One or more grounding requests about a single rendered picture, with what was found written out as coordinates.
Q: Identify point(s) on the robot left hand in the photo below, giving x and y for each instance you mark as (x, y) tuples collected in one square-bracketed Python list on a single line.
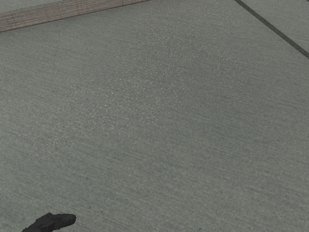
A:
[(49, 222)]

